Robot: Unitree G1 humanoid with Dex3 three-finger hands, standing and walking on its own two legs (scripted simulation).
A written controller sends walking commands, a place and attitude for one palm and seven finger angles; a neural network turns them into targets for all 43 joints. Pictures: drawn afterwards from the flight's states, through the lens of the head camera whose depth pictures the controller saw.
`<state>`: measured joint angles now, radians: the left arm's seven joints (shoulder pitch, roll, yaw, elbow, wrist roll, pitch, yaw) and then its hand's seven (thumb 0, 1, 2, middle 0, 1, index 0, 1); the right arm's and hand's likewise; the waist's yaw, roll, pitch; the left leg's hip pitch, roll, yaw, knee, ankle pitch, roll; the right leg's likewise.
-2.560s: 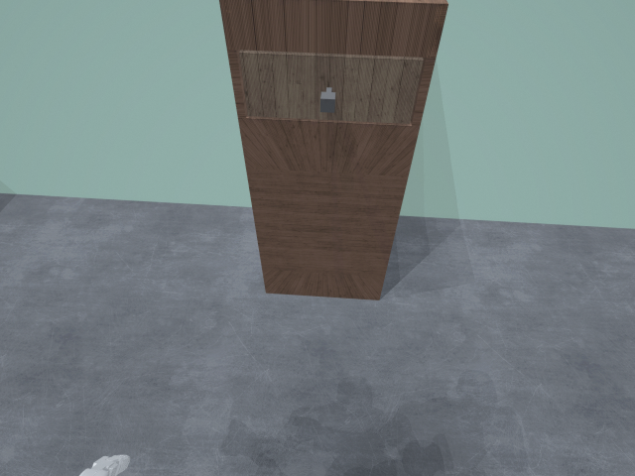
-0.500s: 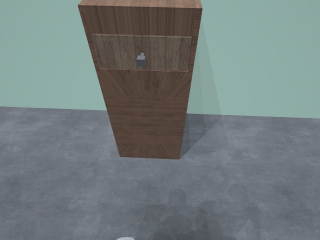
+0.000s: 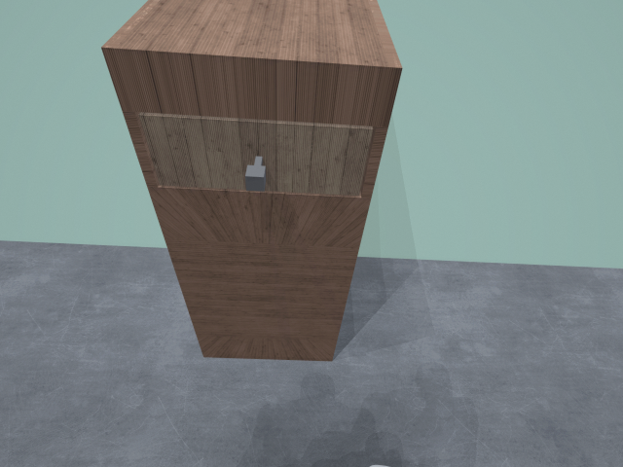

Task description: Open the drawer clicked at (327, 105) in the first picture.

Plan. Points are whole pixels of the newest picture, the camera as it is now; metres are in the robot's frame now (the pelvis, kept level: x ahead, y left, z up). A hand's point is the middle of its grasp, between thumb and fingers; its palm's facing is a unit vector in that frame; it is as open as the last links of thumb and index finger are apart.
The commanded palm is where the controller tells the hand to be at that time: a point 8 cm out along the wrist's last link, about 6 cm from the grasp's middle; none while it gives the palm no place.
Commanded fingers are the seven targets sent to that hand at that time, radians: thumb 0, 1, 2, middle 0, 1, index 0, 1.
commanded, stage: come to a stop and stand still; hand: left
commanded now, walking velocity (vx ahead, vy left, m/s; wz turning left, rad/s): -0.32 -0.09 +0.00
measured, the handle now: (257, 171) +0.56 +0.14 +0.07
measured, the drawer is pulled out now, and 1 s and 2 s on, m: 0.00 0.00 0.00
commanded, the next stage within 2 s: none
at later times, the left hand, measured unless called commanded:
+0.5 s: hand out of the picture +0.10 +0.15 -0.16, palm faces +0.09 -0.96 -0.27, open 7.3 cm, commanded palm none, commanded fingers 0.00 0.90 0.90 -0.20 -0.30 -0.20 -0.30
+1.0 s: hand out of the picture -0.02 +0.20 -0.18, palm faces +0.03 -0.99 -0.14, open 7.4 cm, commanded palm none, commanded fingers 0.00 0.90 0.90 -0.20 -0.30 -0.20 -0.30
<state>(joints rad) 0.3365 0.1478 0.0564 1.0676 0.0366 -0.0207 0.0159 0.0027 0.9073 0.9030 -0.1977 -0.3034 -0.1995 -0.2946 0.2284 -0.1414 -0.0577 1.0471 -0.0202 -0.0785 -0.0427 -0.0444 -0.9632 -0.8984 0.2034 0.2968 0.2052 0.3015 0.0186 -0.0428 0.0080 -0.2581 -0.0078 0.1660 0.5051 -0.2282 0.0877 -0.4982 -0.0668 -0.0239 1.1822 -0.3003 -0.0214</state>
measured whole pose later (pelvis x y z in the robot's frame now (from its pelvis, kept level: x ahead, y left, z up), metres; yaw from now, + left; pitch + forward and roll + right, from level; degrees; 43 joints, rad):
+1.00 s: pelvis +0.00 +0.02 +0.02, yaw +0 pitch +1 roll -2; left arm 0.33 0.21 0.07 1.09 0.03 0.08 0.00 0.00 0.91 0.90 -0.20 -0.30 -0.20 -0.29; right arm 0.43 -0.07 -0.01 1.10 -0.03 -0.03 -0.07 0.00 -0.91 -0.90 0.20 0.30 0.21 0.30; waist -0.03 -0.07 0.00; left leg -0.11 0.01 0.07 0.33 -0.24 0.04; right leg -0.44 -0.01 0.00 0.95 -0.29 0.05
